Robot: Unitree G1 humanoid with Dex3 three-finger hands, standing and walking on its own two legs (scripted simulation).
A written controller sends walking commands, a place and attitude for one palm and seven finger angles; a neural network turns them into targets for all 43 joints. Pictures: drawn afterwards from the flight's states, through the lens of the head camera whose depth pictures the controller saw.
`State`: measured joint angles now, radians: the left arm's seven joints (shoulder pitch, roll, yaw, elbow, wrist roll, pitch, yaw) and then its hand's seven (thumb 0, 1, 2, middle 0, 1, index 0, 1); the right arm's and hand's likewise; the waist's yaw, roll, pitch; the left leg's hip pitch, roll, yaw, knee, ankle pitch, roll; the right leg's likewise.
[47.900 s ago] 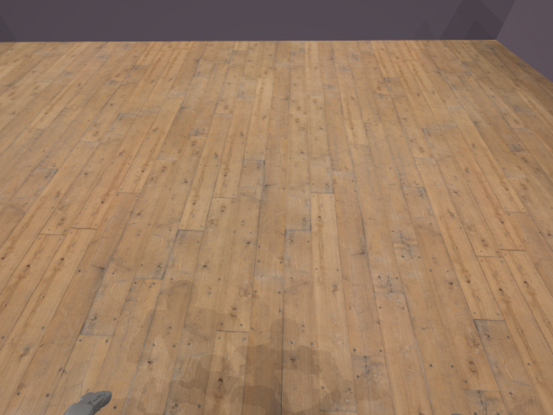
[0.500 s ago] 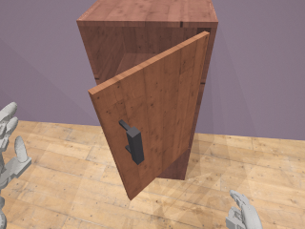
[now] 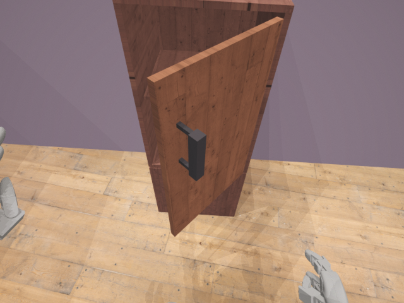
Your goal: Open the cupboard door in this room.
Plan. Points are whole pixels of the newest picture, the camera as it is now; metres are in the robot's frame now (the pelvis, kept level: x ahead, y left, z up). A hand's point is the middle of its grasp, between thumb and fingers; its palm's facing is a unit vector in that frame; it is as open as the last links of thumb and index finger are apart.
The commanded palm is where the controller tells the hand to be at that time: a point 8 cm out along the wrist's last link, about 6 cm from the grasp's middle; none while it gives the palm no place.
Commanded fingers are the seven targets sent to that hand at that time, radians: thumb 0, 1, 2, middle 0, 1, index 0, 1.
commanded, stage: step back with the hand held close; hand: left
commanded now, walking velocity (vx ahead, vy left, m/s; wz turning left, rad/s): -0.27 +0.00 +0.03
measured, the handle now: (189, 151) +0.39 +0.05 +0.10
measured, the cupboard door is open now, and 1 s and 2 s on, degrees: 49 49 49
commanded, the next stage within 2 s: stop stepping back and stand still in 0.40 s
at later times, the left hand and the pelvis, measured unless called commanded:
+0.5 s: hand out of the picture +0.10 +0.31 +0.18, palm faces +0.46 -0.81 -0.37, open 7.4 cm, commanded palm +0.03 +0.34 +0.19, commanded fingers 0.00 0.90 0.90 -0.20 -0.30 -0.20 -0.30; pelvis -0.11 +0.04 +0.01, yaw +1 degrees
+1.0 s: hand out of the picture +0.04 +0.30 +0.17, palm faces +0.45 -0.84 -0.29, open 7.4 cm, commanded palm -0.05 +0.33 +0.19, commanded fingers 0.00 0.90 0.90 -0.20 -0.30 -0.20 -0.30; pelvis -0.20 +0.03 -0.01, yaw -3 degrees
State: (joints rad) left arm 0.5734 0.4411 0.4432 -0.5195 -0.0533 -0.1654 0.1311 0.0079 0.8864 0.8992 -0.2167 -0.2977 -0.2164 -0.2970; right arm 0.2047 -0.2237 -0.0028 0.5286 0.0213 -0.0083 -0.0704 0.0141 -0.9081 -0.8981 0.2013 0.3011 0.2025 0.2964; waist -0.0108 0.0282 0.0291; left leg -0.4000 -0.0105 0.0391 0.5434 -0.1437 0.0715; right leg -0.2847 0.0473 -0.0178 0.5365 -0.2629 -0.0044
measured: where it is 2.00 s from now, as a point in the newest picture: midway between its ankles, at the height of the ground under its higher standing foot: outside the picture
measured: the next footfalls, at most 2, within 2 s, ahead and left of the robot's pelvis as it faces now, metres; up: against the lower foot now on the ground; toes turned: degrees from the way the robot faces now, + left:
left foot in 0.28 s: +0.05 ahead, +0.10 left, +0.00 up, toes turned +3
right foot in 0.72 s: -0.29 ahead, -0.05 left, +0.00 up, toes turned -5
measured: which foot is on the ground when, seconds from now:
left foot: down 0.00-0.16, up 0.18-0.26, down 0.28-0.72, up 0.74-0.86, down 0.88-1.00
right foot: down 0.00-0.28, up 0.30-0.70, down 0.72-0.92, up 0.94-1.00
